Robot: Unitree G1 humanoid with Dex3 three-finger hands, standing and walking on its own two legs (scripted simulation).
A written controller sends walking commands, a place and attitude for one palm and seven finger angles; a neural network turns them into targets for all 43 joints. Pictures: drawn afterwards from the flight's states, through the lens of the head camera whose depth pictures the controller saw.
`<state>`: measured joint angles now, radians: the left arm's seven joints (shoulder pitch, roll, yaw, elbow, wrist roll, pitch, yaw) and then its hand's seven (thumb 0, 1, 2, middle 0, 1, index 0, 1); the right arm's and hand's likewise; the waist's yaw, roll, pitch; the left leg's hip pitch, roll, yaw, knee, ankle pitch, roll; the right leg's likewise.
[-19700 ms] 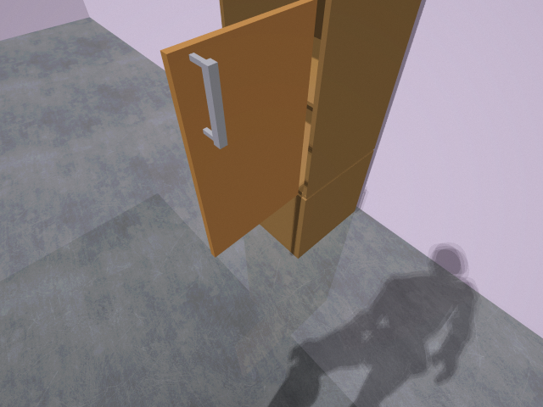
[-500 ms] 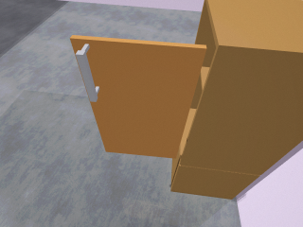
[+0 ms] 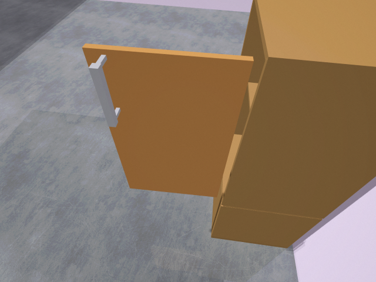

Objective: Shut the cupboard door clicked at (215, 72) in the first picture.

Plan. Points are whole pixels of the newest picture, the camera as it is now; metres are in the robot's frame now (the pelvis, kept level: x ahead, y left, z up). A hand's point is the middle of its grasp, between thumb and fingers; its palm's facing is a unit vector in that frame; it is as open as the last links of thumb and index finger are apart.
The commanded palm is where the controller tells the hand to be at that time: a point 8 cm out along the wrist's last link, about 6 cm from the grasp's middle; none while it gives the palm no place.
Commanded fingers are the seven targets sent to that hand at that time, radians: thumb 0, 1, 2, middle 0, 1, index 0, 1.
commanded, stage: raise the hand and make a fist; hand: left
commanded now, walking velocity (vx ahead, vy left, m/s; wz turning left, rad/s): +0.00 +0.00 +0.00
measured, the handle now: (108, 93) +0.47 +0.22 +0.15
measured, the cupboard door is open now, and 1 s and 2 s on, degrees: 92 92 92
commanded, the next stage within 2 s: bring the fist close to the handle in 1.96 s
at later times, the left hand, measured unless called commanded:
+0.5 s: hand out of the picture +0.12 +0.20 -0.03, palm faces +0.08 -1.00 -0.03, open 6.0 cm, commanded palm +0.12 +0.24 -0.01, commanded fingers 0.00 0.90 0.90 -0.62 -0.76 -0.62 -0.76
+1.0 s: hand (83, 242) +0.18 +0.20 +0.05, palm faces +0.00 -1.00 -0.06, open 3.7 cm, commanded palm +0.15 +0.25 +0.07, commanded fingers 0.00 0.90 0.90 -1.08 -1.26 -1.08 -1.26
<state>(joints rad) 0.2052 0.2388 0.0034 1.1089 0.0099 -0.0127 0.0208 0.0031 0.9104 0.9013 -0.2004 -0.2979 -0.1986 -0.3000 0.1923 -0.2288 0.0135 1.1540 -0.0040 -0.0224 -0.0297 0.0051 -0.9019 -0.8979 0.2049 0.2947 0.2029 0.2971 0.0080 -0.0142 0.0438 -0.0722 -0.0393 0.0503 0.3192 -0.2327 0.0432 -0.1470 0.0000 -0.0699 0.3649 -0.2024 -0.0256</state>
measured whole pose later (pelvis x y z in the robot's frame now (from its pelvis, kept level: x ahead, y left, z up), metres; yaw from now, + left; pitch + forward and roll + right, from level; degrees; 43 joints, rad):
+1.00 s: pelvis -0.02 +0.00 -0.04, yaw +2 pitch +5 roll -1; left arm 0.45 0.27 0.20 -0.19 -0.31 -0.21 -0.30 0.02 0.90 0.90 -0.90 -1.07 -0.90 -1.07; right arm 0.30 -0.25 0.03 0.58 0.06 -0.32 -0.08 0.02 -0.90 -0.90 0.21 0.30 0.20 0.30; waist 0.02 0.03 -0.07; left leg -0.45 -0.02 0.02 0.80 -0.43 0.05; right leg -0.48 0.00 -0.10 0.76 -0.37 -0.03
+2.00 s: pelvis -0.01 -0.02 -0.01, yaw +2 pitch -3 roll +0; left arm 0.21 0.31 0.25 -0.27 -0.30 0.15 -0.25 0.02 0.90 0.90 -1.30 -1.50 -1.30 -1.50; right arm 0.22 -0.24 0.07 0.64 0.08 -0.26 -0.09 0.02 -0.90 -0.90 0.21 0.30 0.20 0.30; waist 0.05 0.05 -0.03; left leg -0.13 -0.02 0.01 0.51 -0.32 0.03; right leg -0.17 0.02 -0.10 0.50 -0.27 -0.05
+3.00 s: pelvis +0.00 -0.01 -0.01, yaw +1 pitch +1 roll +0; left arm -0.42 0.37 0.27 0.43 -0.24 0.09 -0.26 0.02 0.90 0.90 -1.30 -1.50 -1.30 -1.50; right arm 0.24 -0.26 0.05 0.68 0.08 -0.17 -0.10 0.01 -0.90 -0.90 0.21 0.30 0.20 0.30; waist 0.00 0.04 -0.03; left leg -0.19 -0.03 0.03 0.49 -0.32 0.03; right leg -0.24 0.01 -0.08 0.50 -0.27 -0.04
